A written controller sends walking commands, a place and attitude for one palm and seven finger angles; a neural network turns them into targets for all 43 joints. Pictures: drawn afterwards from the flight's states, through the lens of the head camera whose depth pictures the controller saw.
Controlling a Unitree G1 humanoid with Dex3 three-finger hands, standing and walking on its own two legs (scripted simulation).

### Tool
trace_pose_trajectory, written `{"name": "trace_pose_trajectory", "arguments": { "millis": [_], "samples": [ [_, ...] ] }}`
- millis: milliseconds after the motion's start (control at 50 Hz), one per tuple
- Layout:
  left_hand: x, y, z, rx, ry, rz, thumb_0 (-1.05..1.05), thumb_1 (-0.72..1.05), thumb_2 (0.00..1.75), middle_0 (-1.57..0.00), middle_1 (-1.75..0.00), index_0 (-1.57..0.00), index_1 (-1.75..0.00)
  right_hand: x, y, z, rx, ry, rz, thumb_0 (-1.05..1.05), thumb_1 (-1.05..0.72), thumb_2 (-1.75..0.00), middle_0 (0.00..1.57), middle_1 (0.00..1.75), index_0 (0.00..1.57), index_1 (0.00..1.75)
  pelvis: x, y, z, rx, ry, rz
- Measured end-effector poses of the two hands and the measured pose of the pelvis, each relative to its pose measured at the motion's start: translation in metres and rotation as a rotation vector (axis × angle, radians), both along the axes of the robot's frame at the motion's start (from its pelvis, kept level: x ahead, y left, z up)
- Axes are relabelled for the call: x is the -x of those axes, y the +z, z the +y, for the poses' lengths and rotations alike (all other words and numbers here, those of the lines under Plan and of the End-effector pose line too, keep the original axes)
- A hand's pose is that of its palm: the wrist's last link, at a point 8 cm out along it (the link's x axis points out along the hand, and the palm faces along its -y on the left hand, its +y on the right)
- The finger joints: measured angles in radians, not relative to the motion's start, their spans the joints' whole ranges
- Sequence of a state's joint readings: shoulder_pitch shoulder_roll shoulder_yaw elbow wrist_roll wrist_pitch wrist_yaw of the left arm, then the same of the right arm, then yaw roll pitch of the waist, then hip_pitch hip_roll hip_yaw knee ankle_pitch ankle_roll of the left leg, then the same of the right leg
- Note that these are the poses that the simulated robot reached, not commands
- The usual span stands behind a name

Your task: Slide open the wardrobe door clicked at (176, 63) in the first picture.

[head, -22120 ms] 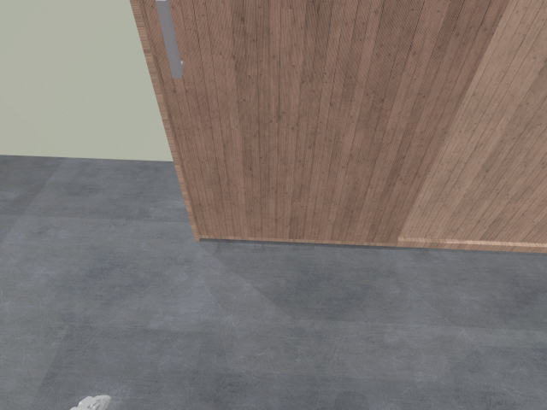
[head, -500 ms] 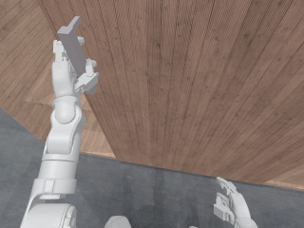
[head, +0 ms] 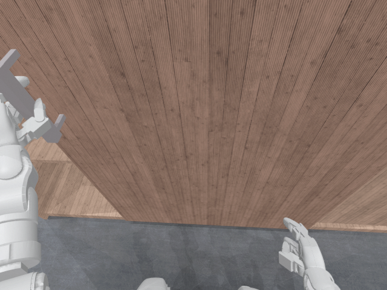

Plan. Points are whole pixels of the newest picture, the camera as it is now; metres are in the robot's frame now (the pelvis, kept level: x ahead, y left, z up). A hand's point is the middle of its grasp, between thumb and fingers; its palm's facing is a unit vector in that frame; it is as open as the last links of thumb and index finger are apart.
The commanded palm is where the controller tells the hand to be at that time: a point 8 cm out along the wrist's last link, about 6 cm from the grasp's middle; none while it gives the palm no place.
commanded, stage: stop walking and hold the door there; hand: left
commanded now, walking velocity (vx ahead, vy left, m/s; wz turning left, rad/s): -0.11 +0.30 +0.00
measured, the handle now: (34, 100) +0.41 +0.35 +0.16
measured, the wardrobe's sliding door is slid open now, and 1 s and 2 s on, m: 0.45 0.45 0.45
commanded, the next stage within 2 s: none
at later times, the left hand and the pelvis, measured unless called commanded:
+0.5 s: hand (38, 119) +0.36 +0.32 +0.16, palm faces +0.49 -0.84 -0.23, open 6.8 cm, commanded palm +0.32 +0.35 +0.15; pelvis -0.03 +0.02 +0.01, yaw -6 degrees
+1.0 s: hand (37, 117) +0.36 +0.32 +0.16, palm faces +0.49 -0.84 -0.22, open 6.7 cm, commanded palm +0.32 +0.35 +0.15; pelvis -0.04 +0.02 +0.01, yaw -6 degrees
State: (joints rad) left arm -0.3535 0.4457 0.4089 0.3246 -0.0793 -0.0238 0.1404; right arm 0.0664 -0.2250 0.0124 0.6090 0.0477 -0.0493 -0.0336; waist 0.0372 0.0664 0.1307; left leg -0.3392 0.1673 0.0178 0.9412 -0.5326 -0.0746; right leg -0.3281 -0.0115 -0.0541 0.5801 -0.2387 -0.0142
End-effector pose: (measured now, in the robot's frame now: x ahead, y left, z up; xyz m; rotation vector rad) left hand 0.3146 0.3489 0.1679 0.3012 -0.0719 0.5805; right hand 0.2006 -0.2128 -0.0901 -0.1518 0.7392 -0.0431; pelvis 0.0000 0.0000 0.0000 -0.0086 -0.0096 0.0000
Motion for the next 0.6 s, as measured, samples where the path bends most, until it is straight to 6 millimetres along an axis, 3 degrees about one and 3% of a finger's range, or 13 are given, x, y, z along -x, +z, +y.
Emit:
{"name": "trace_pose_trajectory", "arguments": {
  "millis": [120,240,340,460,600],
  "samples": [
    [0.0,0.003,0.0,0.025,0.023,0.028,-0.08,0.62,0.83,-0.39,-1.26,-0.2,-1.3,0.026,0.013,-0.046,0.117,-0.111,0.014,0.01,-0.9,-0.9,0.2,0.3,0.2,0.3,0.003,0.009,0.002,-0.047,-0.006,0.013],
    [0.0,0.0,0.005,0.051,-0.036,-0.012,-0.07,0.61,0.83,-0.4,-1.31,-0.22,-1.3,0.065,0.022,-0.065,0.225,-0.188,0.032,0.01,-0.91,-0.9,0.2,0.3,0.2,0.3,0.011,-0.001,0.016,0.007,0.008,-0.011],
    [0.0,0.001,0.005,0.069,-0.058,-0.004,-0.06,0.64,0.8,-0.36,-1.33,-0.2,-1.28,0.098,0.026,-0.049,0.201,-0.223,0.047,0.01,-0.91,-0.9,0.2,0.3,0.2,0.3,0.016,0.005,0.025,0.012,-0.055,-0.022],
    [0.001,0.004,0.005,0.066,-0.065,0.036,-0.06,0.66,0.78,-0.34,-1.31,-0.19,-1.32,0.129,0.013,-0.022,0.123,-0.22,0.082,0.01,-0.9,-0.9,0.2,0.3,0.2,0.3,0.022,0.009,0.026,0.008,-0.092,-0.021],
    [0.001,0.006,0.004,0.071,-0.058,0.06,-0.05,0.67,0.77,-0.33,-1.28,-0.18,-1.33,0.159,0.003,-0.022,0.104,-0.269,0.123,0.01,-0.9,-0.9,0.2,0.3,0.21,0.3,0.037,0.008,0.024,0.006,-0.104,-0.02]
  ]
}}
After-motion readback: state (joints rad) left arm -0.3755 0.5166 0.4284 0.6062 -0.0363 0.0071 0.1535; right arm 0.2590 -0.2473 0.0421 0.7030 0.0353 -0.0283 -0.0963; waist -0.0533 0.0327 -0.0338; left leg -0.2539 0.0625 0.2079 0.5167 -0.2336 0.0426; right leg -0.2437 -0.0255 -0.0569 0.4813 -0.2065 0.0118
